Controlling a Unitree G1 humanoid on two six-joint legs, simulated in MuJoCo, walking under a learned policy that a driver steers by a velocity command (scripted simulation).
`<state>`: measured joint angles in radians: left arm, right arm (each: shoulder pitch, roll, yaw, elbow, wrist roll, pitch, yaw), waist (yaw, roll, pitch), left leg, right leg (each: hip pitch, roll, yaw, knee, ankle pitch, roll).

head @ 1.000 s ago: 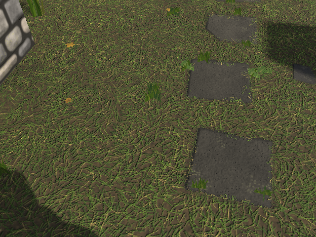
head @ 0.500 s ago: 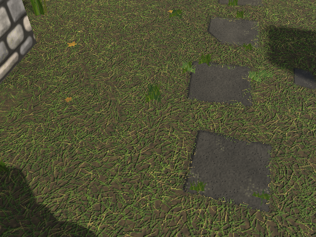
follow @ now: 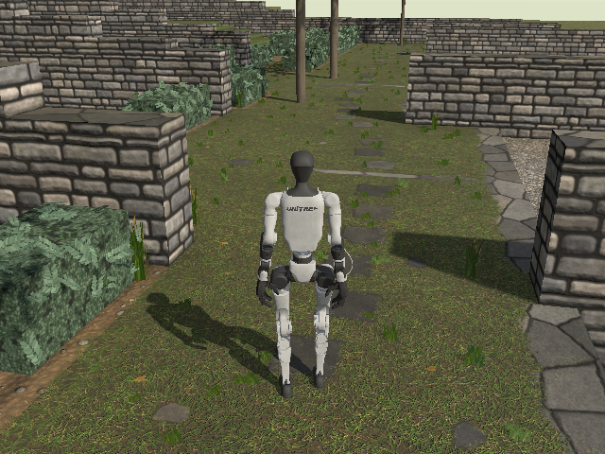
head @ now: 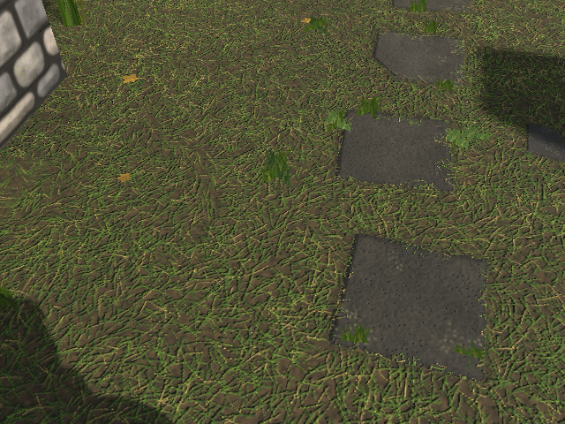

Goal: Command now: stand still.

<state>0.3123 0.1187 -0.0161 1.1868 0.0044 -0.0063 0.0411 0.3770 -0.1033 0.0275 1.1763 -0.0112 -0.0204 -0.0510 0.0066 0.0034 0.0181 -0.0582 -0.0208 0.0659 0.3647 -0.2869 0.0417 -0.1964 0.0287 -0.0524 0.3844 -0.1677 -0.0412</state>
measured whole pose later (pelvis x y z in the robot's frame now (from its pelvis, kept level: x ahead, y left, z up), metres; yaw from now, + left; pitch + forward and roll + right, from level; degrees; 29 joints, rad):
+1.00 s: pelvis +0.20 -0.06 +0.00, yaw +0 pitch +0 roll +0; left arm 0.37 0.16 0.05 1.07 0.02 -0.08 0.00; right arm 0.29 -0.19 -0.05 1.02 -0.03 -0.07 0.02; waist 0.00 0.03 0.02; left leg -0.47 0.06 0.03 1.12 -0.26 0.08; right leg -0.16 0.05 -0.11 0.38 -0.22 -0.08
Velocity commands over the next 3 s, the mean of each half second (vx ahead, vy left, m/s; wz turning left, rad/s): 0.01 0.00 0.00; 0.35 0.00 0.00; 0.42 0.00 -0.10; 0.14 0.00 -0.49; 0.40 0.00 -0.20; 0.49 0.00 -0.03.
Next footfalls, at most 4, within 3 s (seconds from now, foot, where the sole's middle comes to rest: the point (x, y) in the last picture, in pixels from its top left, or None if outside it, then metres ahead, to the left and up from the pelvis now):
0.80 right None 0.22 -0.13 -0.78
1.34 left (279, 410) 0.56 0.04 -0.78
1.84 right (358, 388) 0.62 -0.15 -0.78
2.38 left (295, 324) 0.80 0.00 -0.78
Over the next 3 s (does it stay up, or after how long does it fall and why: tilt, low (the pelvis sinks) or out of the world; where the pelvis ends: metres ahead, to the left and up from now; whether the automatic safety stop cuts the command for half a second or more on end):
stays up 0.96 -0.21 -0.01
